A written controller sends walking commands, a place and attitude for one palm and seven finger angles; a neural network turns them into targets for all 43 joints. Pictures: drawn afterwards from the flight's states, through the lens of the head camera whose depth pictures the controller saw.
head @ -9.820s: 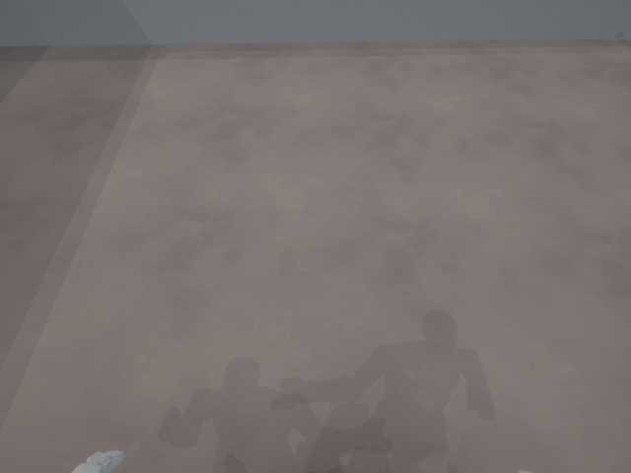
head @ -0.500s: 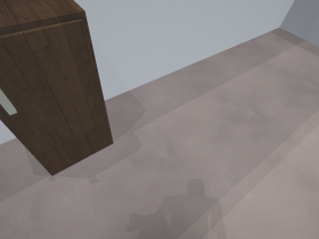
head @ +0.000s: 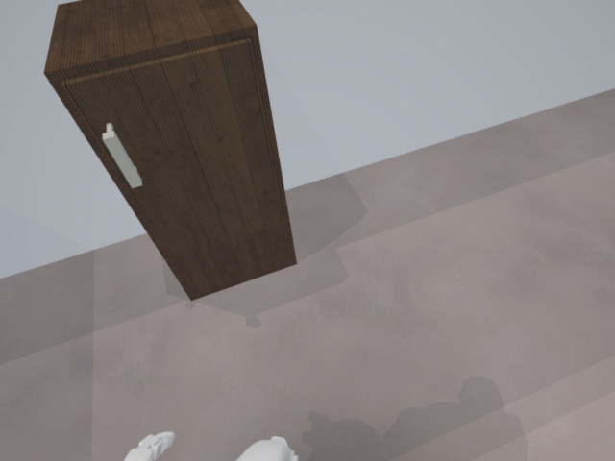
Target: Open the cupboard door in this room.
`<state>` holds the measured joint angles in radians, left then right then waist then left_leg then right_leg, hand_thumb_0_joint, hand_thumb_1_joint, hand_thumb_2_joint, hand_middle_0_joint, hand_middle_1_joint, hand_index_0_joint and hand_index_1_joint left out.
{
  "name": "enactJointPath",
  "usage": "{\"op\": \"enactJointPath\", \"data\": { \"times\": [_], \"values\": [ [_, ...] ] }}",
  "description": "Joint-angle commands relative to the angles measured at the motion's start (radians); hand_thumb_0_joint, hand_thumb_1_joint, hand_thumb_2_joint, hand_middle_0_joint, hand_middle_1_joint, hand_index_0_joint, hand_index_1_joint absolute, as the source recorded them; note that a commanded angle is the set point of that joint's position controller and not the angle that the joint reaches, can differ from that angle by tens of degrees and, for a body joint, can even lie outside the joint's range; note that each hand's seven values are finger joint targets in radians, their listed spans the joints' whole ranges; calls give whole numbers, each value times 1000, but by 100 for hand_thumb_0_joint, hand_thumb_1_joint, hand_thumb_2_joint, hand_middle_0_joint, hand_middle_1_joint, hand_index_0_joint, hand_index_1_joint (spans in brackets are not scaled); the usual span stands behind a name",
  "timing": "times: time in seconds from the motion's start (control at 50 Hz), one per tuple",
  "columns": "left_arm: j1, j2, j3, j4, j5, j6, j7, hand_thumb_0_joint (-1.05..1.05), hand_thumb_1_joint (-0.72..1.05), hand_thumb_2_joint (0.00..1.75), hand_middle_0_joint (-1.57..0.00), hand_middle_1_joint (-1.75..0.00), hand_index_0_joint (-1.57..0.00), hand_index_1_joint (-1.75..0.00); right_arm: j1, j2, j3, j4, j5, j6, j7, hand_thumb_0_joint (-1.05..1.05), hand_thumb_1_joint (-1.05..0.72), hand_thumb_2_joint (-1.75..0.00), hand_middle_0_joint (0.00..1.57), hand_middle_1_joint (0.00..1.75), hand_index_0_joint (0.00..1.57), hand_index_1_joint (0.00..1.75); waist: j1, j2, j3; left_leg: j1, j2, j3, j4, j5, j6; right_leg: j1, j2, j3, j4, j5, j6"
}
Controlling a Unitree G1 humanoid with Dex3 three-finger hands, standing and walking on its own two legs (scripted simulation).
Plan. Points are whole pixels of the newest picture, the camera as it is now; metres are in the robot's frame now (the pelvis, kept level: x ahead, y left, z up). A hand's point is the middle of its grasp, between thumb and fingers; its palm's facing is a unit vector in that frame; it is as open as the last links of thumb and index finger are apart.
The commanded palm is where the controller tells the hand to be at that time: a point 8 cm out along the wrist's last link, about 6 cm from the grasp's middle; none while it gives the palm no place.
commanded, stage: turn to face it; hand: left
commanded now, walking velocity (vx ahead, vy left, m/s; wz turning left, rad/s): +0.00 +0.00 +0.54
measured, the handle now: (123, 155) +0.73 +0.45 -0.04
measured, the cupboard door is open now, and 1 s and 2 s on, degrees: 0 0 0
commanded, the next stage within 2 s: take the last steps up to it in 0.42 s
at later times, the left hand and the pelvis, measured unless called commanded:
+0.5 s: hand out of the picture -0.10 +0.23 -0.18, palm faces +0.31 -0.91 -0.26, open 7.4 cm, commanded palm none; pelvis -0.03 +0.03 +0.00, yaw +15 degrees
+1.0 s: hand out of the picture +0.00 +0.19 -0.16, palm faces +0.36 -0.91 -0.21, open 7.3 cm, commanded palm none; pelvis +0.02 +0.01 +0.00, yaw +19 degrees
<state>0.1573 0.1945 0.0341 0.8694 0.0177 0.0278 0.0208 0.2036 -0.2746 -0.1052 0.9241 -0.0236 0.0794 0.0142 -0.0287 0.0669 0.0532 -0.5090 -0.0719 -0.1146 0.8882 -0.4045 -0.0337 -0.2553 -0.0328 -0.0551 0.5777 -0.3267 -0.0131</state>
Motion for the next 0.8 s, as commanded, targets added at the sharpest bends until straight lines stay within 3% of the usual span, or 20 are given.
{"op": "enactJointPath", "data": {
  "times": [0.0, 0.06, 0.14, 0.22, 0.3, 0.32, 0.36, 0.38, 0.4, 0.42, 0.44, 0.48, 0.52, 0.56, 0.66, 0.72, 0.78],
  "values": [
    [-72, 166, 38, -91, -3, -36, 13, 0, 90, 90, -20, -30, -20, -30, 27, -71, -14, -61, -7, -12, 16, 0, -90, -90, 20, 30, 20, 30, -31, -232, 37, -94, 73, 57, 380, 75, -26, -41, -250, 123, -306, 156, -52],
    [28, 152, 35, -57, -4, -46, 15, 0, 90, 90, -20, -30, -20, -30, 9, -66, -7, -54, -1, -14, 17, 0, -90, -90, 20, 30, 20, 30, 8, -235, -16, -101, 87, 80, 357, 97, -47, 94, -253, 68, -259, 346, -66],
    [128, 186, 41, -19, 2, -44, 16, 0, 90, 90, -20, -30, -20, -30, -72, -55, 9, -61, -1, -12, 11, 0, -90, -90, 20, 30, 20, 30, 57, -217, -35, -85, 106, 110, 229, 22, -58, 188, -297, 69, -235, 447, -107],
    [180, 209, 45, 17, 11, -40, 15, 0, 90, 90, -20, -30, -20, -30, -120, -35, 27, -62, 8, -21, 7, 0, -90, -90, 20, 30, 20, 30, 82, -267, -68, -3, 101, 151, 49, -53, -47, 233, -314, 42, -195, 610, -123],
    [189, 226, 52, 51, 15, -35, 15, 0, 90, 90, -20, -30, -20, -30, -122, -23, 43, -54, 18, -36, 0, 0, -90, -90, 20, 30, 20, 30, 91, -302, -109, 112, 87, 193, -157, -73, -19, 255, -325, 31, -147, 695, -129],
    [172, 231, 56, 56, 14, -34, 15, 0, 90, 90, -20, -30, -20, -30, -92, -24, 44, -46, 20, -41, -3, 0, -90, -90, 20, 30, 20, 30, 71, -300, -121, 155, 88, 202, -227, -37, -14, 246, -327, 16, -125, 682, -118],
    [141, 219, 55, 71, 4, -28, 13, 0, 90, 90, -20, -30, -20, -30, -40, -37, 43, -25, 17, -50, -5, 0, -90, -90, 20, 30, 20, 30, 30, -262, -124, 323, 96, 216, -453, 154, 1, 146, -292, -37, -51, 573, -51],
    [140, 196, 51, 61, -5, -22, 10, 0, 90, 90, -20, -30, -20, -30, -3, -88, 33, -16, 12, -62, -6, 0, -90, -90, 20, 30, 20, 30, 7, -133, -150, 471, 171, 152, -534, 327, 30, 32, -249, -93, 59, 430, 5],
    [143, 137, 40, 32, -9, -17, 4, 0, 90, 90, -20, -30, -20, -30, 25, -180, 12, -16, 3, -67, -9, 0, -90, -90, 20, 30, 20, 30, -6, 138, -150, 596, 399, -124, -527, 663, 134, -217, -129, -132, 229, -39, 75],
    [100, 115, 21, 11, 1, -8, 7, 0, 90, 90, -20, -30, -20, -30, 53, -214, 7, -3, 7, -58, -17, 0, -90, -90, 20, 30, 20, 30, -26, 181, -122, 545, 498, -159, -533, 848, 232, -272, -99, -69, 372, -316, 84],
    [50, 126, 24, 23, 0, 7, 15, 0, 90, 90, -20, -30, -20, -30, 56, -186, 13, 13, 5, -62, -29, 0, -90, -90, 20, 30, 20, 30, -34, 181, -108, 470, 453, -140, -539, 843, 231, -251, -91, 12, 442, -288, 83],
    [65, 135, 33, 56, -5, 8, 5, 0, 90, 90, -20, -30, -20, -30, -50, -137, 28, -7, 6, -63, -37, 0, -90, -90, 20, 30, 20, 30, 16, 130, -52, 424, 375, -56, -533, 775, 215, -266, -90, 39, 512, -178, 86],
    [100, 120, 29, 89, -4, 3, -1, 0, 90, 90, -20, -30, -20, -30, -56, -106, 39, -6, 8, -75, -37, 0, -90, -90, 20, 30, 20, 30, 30, 75, -66, 441, 328, -5, -541, 746, 192, -241, -76, 34, 512, -111, 92],
    [110, 113, 21, 104, 1, -3, -8, 0, 90, 90, -20, -30, -20, -30, -16, -95, 40, 10, 9, -85, -37, 0, -90, -90, 20, 30, 20, 30, 21, 73, -79, 472, 316, -14, -577, 612, 191, -239, -66, 21, 478, -85, 94],
    [36, 96, 4, 99, 7, -18, -22, 0, 90, 90, -20, -30, -20, -30, 88, -80, 33, 61, 2, -100, -35, 0, -90, -90, 20, 30, 20, 30, -13, 60, 4, 464, 343, -98, -663, 258, 220, -267, -70, 15, 342, -89, 81],
    [9, 72, 5, 92, 7, -24, -32, 0, 90, 90, -20, -30, -20, -30, 89, -79, 24, 67, -6, -101, -35, 0, -90, -90, 20, 30, 20, 30, -13, 80, 50, 375, 339, -104, -692, 88, 212, -198, -65, -4, 207, -90, 69],
    [41, 65, 8, 104, 6, -37, -38, 0, 90, 90, -20, -30, -20, -30, 87, -83, 25, 80, -7, -101, -34, 0, -90, -90, 20, 30, 20, 30, 5, 85, 35, 324, 327, -109, -658, 57, 198, -75, -34, -27, 54, -68, 54]
  ]
}}
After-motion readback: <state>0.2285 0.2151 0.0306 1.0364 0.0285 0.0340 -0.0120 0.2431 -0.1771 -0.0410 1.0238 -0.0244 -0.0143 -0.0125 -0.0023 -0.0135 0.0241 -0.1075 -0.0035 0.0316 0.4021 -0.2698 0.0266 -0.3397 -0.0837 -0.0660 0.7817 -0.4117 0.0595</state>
